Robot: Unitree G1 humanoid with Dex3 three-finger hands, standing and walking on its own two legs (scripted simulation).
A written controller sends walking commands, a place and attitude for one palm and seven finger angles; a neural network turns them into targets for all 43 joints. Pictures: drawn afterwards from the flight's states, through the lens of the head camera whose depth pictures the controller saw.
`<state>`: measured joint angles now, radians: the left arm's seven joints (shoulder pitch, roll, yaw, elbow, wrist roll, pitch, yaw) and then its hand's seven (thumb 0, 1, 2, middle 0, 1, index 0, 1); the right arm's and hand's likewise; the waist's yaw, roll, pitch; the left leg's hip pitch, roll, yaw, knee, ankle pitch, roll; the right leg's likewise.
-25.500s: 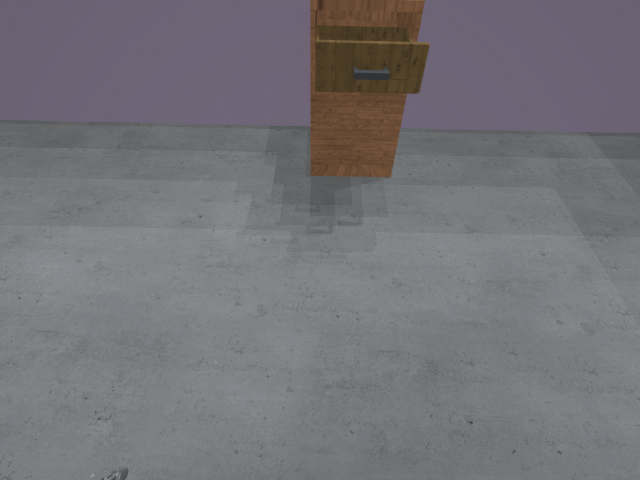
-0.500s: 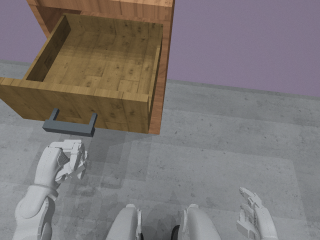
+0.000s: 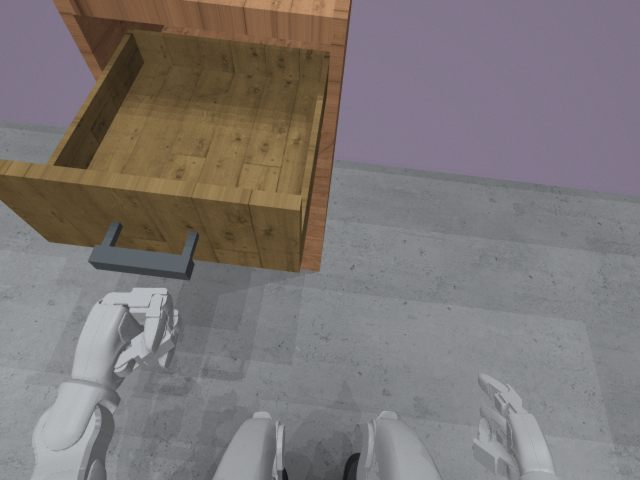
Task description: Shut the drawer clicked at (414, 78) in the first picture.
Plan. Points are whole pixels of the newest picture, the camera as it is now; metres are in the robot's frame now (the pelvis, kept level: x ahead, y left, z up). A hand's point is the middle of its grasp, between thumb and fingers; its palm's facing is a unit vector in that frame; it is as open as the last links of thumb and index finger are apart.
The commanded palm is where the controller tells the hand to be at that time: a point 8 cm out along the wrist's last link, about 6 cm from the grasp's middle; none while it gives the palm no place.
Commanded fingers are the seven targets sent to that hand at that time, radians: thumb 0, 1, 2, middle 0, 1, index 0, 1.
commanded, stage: push the drawer shut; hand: left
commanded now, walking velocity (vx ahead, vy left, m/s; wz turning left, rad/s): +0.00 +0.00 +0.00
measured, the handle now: (148, 248) +0.38 +0.23 +0.03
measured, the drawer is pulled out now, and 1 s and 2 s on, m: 0.29 0.20 0.08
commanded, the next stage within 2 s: none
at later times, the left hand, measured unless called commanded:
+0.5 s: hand (172, 302) +0.31 +0.19 +0.02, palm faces -0.11 -0.99 -0.05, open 2.9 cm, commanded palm +0.32 +0.24 +0.03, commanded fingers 0.00 0.90 0.90 -1.40 -1.60 -1.40 -1.60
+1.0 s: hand (187, 249) +0.38 +0.19 +0.02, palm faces -0.12 -0.99 -0.04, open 3.0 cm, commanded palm +0.37 +0.23 +0.03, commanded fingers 0.00 0.90 0.90 -1.40 -1.60 -1.40 -1.60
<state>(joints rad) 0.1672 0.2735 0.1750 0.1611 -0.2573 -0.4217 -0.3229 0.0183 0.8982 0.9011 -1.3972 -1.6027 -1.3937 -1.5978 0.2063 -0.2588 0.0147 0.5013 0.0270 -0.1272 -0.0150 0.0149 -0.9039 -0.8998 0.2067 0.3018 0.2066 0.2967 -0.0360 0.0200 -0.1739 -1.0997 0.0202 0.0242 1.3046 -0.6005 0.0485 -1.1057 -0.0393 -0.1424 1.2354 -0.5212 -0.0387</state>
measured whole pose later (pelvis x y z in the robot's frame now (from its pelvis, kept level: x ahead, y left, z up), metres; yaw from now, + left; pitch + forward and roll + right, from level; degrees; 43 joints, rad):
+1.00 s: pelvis -0.01 +0.00 +0.00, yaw -1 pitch +24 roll -3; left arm -0.39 0.35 0.25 0.67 -0.20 -0.44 -0.33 0.00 0.80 0.90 -1.40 -1.60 -1.39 -1.60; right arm 0.25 -0.27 0.04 0.59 0.02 -0.06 -0.02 0.01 -0.90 -0.90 0.21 0.30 0.21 0.30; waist -0.08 0.01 -0.15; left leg -1.14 0.02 0.03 1.29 -0.57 0.05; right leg -1.14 -0.03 -0.14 1.21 -0.48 -0.03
